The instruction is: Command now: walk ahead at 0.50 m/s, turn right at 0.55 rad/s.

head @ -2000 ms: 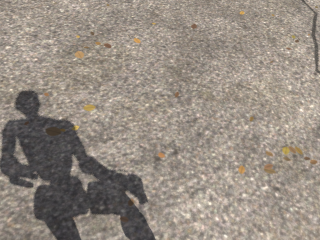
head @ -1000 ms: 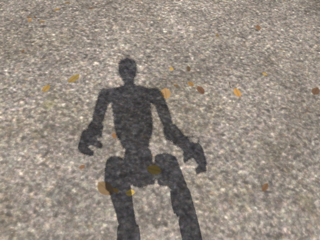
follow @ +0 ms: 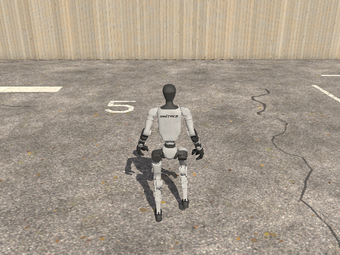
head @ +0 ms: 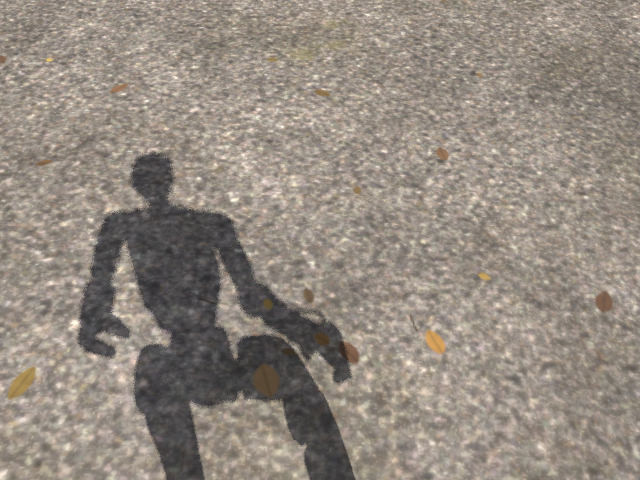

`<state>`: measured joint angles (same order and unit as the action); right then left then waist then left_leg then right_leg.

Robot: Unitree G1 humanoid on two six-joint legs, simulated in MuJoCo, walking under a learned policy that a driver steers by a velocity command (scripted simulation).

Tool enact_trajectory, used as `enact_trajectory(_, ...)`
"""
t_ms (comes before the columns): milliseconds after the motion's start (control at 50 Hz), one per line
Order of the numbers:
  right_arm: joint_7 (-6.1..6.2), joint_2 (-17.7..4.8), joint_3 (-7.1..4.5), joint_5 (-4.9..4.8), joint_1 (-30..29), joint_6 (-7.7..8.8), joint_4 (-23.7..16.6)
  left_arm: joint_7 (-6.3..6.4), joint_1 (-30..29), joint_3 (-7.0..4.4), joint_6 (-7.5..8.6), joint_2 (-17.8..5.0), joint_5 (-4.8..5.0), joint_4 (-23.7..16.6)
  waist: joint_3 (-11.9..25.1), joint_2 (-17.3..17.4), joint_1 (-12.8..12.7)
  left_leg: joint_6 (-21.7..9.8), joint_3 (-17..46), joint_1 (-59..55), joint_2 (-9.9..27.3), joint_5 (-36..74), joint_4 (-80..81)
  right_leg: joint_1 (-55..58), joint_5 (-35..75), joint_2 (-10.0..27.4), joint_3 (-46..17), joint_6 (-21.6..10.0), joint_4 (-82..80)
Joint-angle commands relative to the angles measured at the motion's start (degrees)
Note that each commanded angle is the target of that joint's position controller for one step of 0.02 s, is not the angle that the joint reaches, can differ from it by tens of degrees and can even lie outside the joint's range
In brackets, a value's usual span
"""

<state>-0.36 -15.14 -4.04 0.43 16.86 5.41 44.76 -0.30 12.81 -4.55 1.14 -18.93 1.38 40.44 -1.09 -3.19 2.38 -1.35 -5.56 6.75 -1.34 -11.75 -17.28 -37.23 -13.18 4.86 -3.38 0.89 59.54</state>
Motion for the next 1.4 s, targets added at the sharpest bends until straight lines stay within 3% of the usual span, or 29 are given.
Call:
enact_trajectory(20, 0.38, -8.54, -1.98, -0.1, -4.49, 0.98, -3.45, -0.96, -1.58, 0.57, 0.6, -0.02, -0.09, -4.68, -0.79, 7.03, -1.15, -9.24, 6.8, -1.81, 15.5, 16.1, 8.92, -3.36, 8.53, 2.17, -1.03, 0.28, -7.62)
enact_trajectory(160, 0.77, -12.44, -3.05, -1.84, -0.33, -0.67, -0.29, -3.05, -11.85, 0.68, 0.73, -0.94, -0.1, -9.37, -3.22, 6.43, 1.19, -6.0, -1.22, -8.85, 17.46, 22.27, 5.63, 0.46, 9.64, -0.4, 4.43, -3.68, -22.15)
enact_trajectory(200, 1.05, -14.3, -3.58, -2.28, -0.42, -1.44, -0.18, -3.13, -9.37, -0.37, 0.35, -2.9, -0.45, -9.69, -0.37, 8.14, -1.28, -4.72, -3.56, -10.81, 17.36, 40.4, -2.19, 7.03, 3.55, -4.02, 7.81, -6.08, -23.02)
enact_trajectory(240, 1.48, -13.52, -3.1, -2.33, -0.56, -2.09, -0.46, -2.24, 6.29, -3.44, -0.24, -7.99, -0.25, -5.73, 8.12, 6.52, -9.82, -1.83, -6.65, -3.29, 14.2, 46.09, -23.85, 30.13, 5.84, -8.73, 8.92, -9.97, -27.24)
enact_trajectory(260, 1.38, -8.7, -1.29, 0.32, 1.91, -1.77, -1.72, -0.9, 13.37, -4.92, -0.87, -13.32, 0.29, -4.32, 13.42, -4.74, -10.48, 0.95, -6.96, 13.25, 10.44, 13.54, -43.47, 47.45, 8.99, 2.44, -8.17, -14.12, -27.4)
enact_trajectory(280, 0.62, -4.49, 0.56, 0.56, 4.35, -0.06, -5.14, -1.21, 9.83, -4.67, 0.03, -16.75, 0.46, -6.52, 21.99, -14.48, -5.18, 3.38, 3.52, 33.52, -1.15, -22.88, -60.82, 60.92, -6.76, 14.22, -42.2, -25.71, -38.37)
enact_trajectory(300, -0.18, -10.51, -0.7, -1.67, -1.67, 1.55, -4.91, -1.68, 10.34, -3.07, 0.81, -10.8, -0.01, -6.87, 21.05, -4.48, -9.56, 2.08, 11.33, 39.1, 2.37, -19.59, -63.06, 59.19, -10.62, 14.28, -40.75, -22.53, -42.97)
enact_trajectory(320, -0.5, -10.85, -0.69, -3.12, -4.76, 2.25, -5.75, -1.68, 8.85, -2.23, 1.52, -8.3, -0.5, -6.0, 13.03, -2.83, -8.81, 0.81, 9.97, 40.71, 4.57, -14.57, -60.27, 52.02, -7.33, 12.51, -32.33, -20.05, -43.08)
enact_trajectory(340, -0.01, -9.8, -0.4, -2.25, -5.05, 2.35, -5.16, -1.67, 5.2, -1.64, 1.94, -6.87, -0.62, -6.03, 8.0, 2.51, -6.01, 0.8, 9.63, 37.87, 7.25, -10.03, -55.3, 42.93, -0.46, 10.16, -25.58, -18.13, -43.08)
enact_trajectory(380, 0.13, -9.77, -0.71, -1.05, -2.51, 1.06, -3.33, -1.28, -0.07, -0.4, 2.35, -3.64, -1.78, -6.71, 5.25, 0.0, -2.27, 1.41, 9.67, 30.03, 10.4, -5.49, -49.71, 32.09, 11.08, 7.28, -16.95, -16.44, -44.88)
enact_trajectory(480, 0.36, -6.64, 0.02, -0.93, -4.46, -1.51, -2.71, -0.68, 1.54, -0.53, 4.09, -4.73, -1.97, -3.16, 1.39, 0.92, -2.34, 3.69, 8.88, 31.72, 10.78, 5.42, -40.52, 27.49, 19.95, 6.08, -6.0, -15.82, -50.27)
enact_trajectory(580, -0.81, -5.02, 0.66, -1.7, -10.91, -0.84, -3.89, -0.04, 3.01, -0.39, 4.38, -5.2, -2.13, -0.46, -1.78, 0.68, -5.46, 2.5, 7.96, 30.73, 7.84, 20.92, -24.45, 29.79, 16.28, 4.68, 2.41, -11.8, -52.93)
enact_trajectory(680, -2.64, -4.21, 1.19, -1.76, -16.44, -0.59, -6.97, 0.24, 6.33, -0.84, 3.26, -5.8, -1.5, 3.04, -4.34, 1.65, -7.74, 0.09, 7.05, 35.44, 5.84, 17.51, -16.74, 41.29, 21.32, 8.51, 5.29, -11.13, -50.47)
enact_trajectory(760, -3.72, -6.17, 0.27, -1.3, -13.32, -0.87, -8.46, 1.46, 4.91, -1.56, 1.47, -8.14, -1.07, 3.19, 0.36, -1.54, -4.39, -3.57, 1.25, 28.37, 0.83, 5.02, -16.12, 46.82, 51.85, 9.36, 8.07, -8.66, -38.5)
enact_trajectory(800, -2.9, -11.05, -2.38, -1.36, 0.44, -1.25, -5.91, 2.4, 3.53, -1.36, 0.68, -8.44, -1.04, 2.57, 8.52, -0.85, 3.5, -7.15, 1.0, 7.68, -2.59, 6.85, -12.98, 39.88, 57.83, 6.58, 11.14, -5.6, -18.51)
enact_trajectory(820, -1.87, -16.95, -4.11, -1.41, 8.75, -1.84, -4.92, 2.6, 6.37, -0.12, 1.55, -5.68, -2.53, 1.03, 15.9, 8.11, 5.31, -12.73, 17.78, -12.57, 8.68, 10.43, -14.39, 23.23, 35.49, 2.7, 11.85, -2.98, 0.95)
enact_trajectory(840, -1.75, -17.24, -3.87, -2.29, 7.47, -1.57, -5.79, 1.21, 9.96, 1.97, 3.35, 0.4, -3.0, -0.23, 22.47, 18.72, 1.05, -23.74, 49.5, -29.54, 20.5, 0.3, -5.82, 0.54, -17.44, -10.66, 4.68, 0.73, 19.9)
enact_trajectory(860, -1.67, -12.88, -2.61, -1.93, 8.53, -1.62, -5.85, -0.07, 4.82, 0.86, 5.52, -5.09, -0.89, -0.69, 22.57, 11.73, 4.91, -21.26, 49.72, -30.37, 19.53, -6.6, -1.5, -6.0, -17.27, -7.1, -4.6, -0.94, 22.76)
enact_trajectory(880, -1.35, -10.98, -2.11, -1.45, 6.1, -1.57, -6.27, -0.65, -0.56, 0.79, 6.6, -6.02, 0.94, -2.84, 14.54, 8.5, 4.85, -18.5, 41.47, -23.63, 17.62, -5.78, -0.71, -8.4, -13.05, -4.36, -3.76, -2.02, 20.06)
enact_trajectory(920, -1.14, -8.89, -1.39, -1.09, -0.49, -1.37, -7.58, -0.08, -2.77, 0.55, 6.87, -5.61, -1.39, -3.38, 5.44, 2.02, 0.21, -16.29, 31.8, -7.48, 13.63, 6.09, 1.3, -4.0, -7.67, -0.32, -2.56, -1.6, 8.54)
enact_trajectory(1000, -0.18, -9.58, -1.45, -0.85, -3.27, -1.47, -8.86, 0.31, 0.29, 0.71, 4.66, -3.68, -2.38, -3.17, 2.41, 5.27, -3.46, -16.75, 24.61, 5.5, 10.07, 17.77, 4.49, 2.41, -4.42, 0.4, -0.41, 2.17, -1.23)
enact_trajectory(1100, 1.1, -11.5, -2.15, -1.61, 0.0, -2.41, -7.43, 0.17, -10.08, 1.95, 4.75, -0.93, -2.06, -5.44, 1.36, 7.21, 0.68, -11.97, 19.22, 11.32, 4.96, 11.87, 3.15, 9.27, 15.76, -3.56, 1.26, 4.2, -22.71)
enact_trajectory(1180, 1.35, -11.04, -2.16, -2.1, 3.15, -3.21, -6.16, -0.57, -13.2, 1.01, 5.57, -3.29, -1.0, -6.53, 2.01, 8.51, 1.46, -10.23, 25.7, 5.53, 7.28, 5.53, -1.73, 11.46, 15.59, -4.93, -1.31, 2.94, -30.06)
enact_trajectory(1260, 1.17, -7.66, -1.14, -1.15, 2.76, -3.27, -6.01, -0.6, -2.84, -0.8, 6.65, -6.07, -1.75, -3.85, 5.88, 9.86, -4.08, -6.77, 25.92, 2.96, 6.21, 11.15, -13.56, 25.16, 10.82, -3.17, -0.36, -2.6, -33.71)
enact_trajectory(1280, 0.96, -4.68, 0.1, -0.35, 3.51, -3.08, -6.79, -0.24, 4.91, -1.49, 6.8, -8.8, -2.59, -3.22, 13.14, 4.01, -7.16, -4.69, 21.6, 8.48, 2.77, 4.12, -28.61, 38.12, 8.17, 5.63, -9.45, -6.32, -33.19)
enact_trajectory(1300, 0.84, -1.46, 1.12, -2.07, 12.39, -2.38, -7.46, -0.62, 10.51, -3.08, 5.93, -14.15, -2.7, -0.15, 18.74, -15.63, -3.98, -0.54, 14.18, 28.48, -5.41, -18.49, -47.63, 54.88, -5.06, 17.0, -36.43, -16.84, -38.8)
enact_trajectory(1320, 1.02, -6.98, 0.31, -2.58, 10.91, -2.13, -6.21, -1.09, 10.88, -2.11, 5.78, -9.06, -0.91, -0.25, 15.39, -10.57, -6.05, -0.04, 16.56, 36.52, -2.07, -20.74, -54.83, 53.99, -20.0, 17.84, -43.87, -16.8, -42.93)
enact_trajectory(1340, 0.98, -10.02, -0.55, -2.42, 3.72, -2.12, -7.12, -0.91, 8.19, -1.16, 5.57, -5.82, -0.84, -0.68, 7.93, -4.72, -7.53, -0.21, 16.35, 38.64, -0.04, -15.49, -56.49, 47.73, -19.25, 15.35, -35.35, -14.31, -43.58)
enact_trajectory(1400, 0.64, -7.92, -0.44, -0.83, -2.92, -1.64, -9.14, -0.66, 2.92, 0.25, 5.04, -2.96, -2.18, -0.59, 1.13, -1.64, -4.53, -0.15, 12.84, 34.15, 5.03, -7.03, -49.3, 33.96, -0.43, 8.96, -19.7, -12.45, -45.93)
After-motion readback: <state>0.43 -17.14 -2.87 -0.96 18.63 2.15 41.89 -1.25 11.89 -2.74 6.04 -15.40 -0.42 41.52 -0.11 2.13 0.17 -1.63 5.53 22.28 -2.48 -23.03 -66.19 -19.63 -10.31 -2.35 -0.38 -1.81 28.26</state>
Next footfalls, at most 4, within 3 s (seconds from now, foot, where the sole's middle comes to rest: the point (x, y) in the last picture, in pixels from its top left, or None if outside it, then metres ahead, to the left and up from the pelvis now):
0.24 right None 0.29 -0.16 -0.78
0.80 left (318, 411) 0.64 -0.01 -0.78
1.26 right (391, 302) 0.92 -0.20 -0.78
1.78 left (266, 243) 1.12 0.11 -0.78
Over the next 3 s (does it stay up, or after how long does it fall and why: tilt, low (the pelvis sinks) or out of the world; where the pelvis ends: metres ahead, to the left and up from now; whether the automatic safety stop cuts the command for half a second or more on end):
stays up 1.42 0.02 -0.01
